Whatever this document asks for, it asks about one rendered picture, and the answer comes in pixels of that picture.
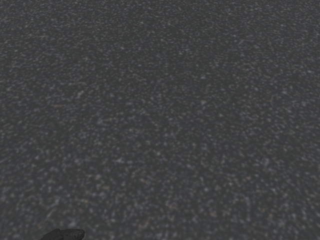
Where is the left robot hand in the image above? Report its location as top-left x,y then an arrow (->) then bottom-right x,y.
40,228 -> 85,240

